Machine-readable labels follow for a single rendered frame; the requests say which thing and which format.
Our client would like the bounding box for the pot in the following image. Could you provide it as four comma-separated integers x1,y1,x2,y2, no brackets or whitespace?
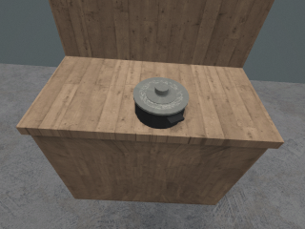
134,103,185,129

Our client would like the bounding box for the table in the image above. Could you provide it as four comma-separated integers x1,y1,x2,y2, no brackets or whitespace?
16,0,284,205

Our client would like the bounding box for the knob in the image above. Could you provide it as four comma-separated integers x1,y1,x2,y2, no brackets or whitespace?
154,82,169,95

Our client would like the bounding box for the lid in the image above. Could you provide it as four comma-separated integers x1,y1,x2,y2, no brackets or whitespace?
132,77,190,116

